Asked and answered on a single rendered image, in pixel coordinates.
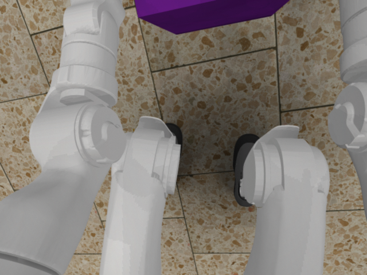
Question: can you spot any carton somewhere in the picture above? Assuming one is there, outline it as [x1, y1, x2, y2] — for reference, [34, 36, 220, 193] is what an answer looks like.
[135, 0, 289, 35]

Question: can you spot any robot left upper arm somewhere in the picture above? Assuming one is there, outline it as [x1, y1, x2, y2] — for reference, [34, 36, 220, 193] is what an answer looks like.
[0, 101, 127, 275]

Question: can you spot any robot left foot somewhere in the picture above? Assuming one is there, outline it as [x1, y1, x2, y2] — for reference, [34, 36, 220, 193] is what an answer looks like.
[166, 123, 182, 158]

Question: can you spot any robot right upper arm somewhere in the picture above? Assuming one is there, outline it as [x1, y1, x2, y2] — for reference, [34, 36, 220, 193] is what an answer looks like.
[328, 78, 367, 220]

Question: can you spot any robot right forearm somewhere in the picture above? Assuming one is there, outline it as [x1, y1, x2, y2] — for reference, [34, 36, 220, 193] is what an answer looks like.
[339, 0, 367, 84]

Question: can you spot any robot right thigh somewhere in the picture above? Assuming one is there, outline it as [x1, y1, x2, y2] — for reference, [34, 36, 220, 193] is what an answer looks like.
[243, 137, 327, 275]

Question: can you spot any robot left forearm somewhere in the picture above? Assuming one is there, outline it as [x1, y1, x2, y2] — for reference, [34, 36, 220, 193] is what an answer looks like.
[37, 0, 126, 115]

